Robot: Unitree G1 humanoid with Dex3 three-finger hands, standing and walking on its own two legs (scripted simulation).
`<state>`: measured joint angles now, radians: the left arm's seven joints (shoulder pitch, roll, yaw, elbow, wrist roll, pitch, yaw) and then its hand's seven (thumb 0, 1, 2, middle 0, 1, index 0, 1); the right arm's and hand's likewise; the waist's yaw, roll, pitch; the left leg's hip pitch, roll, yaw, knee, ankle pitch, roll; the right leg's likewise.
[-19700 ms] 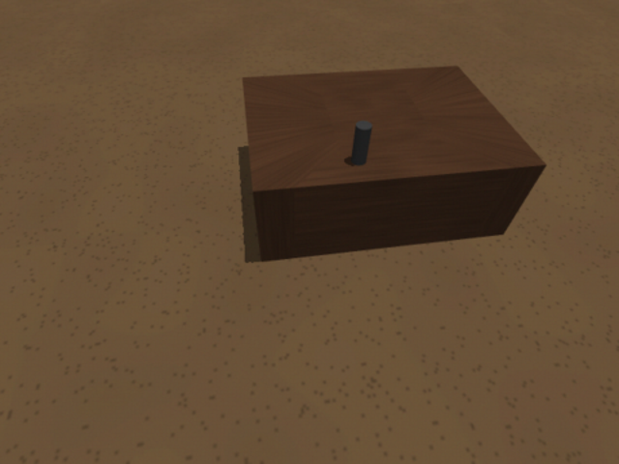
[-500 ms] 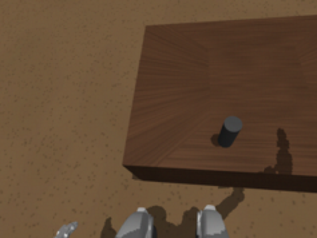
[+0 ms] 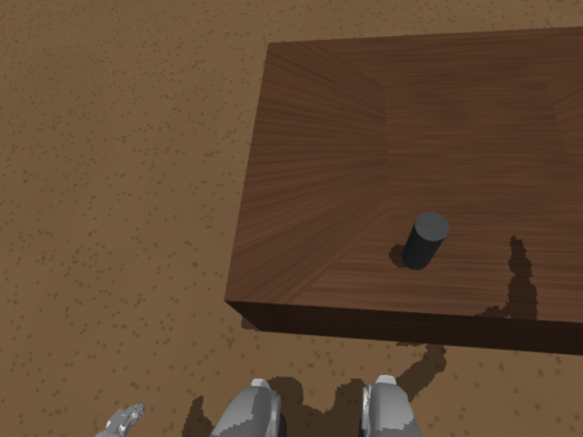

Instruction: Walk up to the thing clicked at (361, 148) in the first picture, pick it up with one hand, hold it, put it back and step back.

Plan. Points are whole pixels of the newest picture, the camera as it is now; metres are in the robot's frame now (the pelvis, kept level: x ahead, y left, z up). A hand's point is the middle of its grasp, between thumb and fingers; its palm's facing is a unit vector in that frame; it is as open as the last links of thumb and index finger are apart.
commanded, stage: approach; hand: right
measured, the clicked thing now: (422, 243) +0.46 -0.18 -0.21
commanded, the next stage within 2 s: close in in 0.38 s
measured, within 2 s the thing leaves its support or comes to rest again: neither
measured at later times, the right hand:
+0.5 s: hand (487, 261) +0.42 -0.28 -0.18, palm faces +0.04 +1.00 +0.02, open 17.0 cm
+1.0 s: hand (438, 255) +0.44 -0.21 -0.20, palm faces +0.09 +1.00 -0.01, open 17.3 cm
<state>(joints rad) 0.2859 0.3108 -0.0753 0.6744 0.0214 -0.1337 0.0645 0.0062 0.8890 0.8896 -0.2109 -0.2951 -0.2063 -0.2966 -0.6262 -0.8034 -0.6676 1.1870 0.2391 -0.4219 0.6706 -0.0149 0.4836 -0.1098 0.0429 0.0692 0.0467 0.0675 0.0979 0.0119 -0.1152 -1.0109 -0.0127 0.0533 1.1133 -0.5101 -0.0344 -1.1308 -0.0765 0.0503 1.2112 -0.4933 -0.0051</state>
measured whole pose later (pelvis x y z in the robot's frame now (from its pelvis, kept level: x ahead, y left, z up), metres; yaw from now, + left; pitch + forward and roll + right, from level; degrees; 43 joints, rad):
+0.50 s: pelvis -0.04 +0.01 -0.17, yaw +4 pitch +35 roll +8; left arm 0.15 0.27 -0.07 0.64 0.10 -0.12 0.00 0.01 0.92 0.87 -0.20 -0.30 -0.21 -0.29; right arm -0.70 -0.62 -0.65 1.07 0.19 -0.54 0.58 -0.01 0.46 -0.12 0.06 0.09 0.06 0.08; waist 0.11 -0.01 -0.18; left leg -1.72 -0.03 0.06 1.82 -0.71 -0.04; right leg -1.84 -0.08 0.10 1.88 -0.66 0.00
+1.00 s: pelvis -0.06 +0.02 -0.22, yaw +4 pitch +35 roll +5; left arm 0.18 0.28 -0.01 0.64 0.06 -0.03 -0.02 0.01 0.93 0.86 -0.20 -0.30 -0.21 -0.28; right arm -0.76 -0.50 -0.51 0.95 0.13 -0.44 0.29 -0.02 0.52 -0.07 0.06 0.07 0.06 0.07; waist 0.11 -0.02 -0.18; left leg -1.89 -0.03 0.05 1.97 -0.69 -0.01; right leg -1.99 -0.08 0.10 2.00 -0.62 0.02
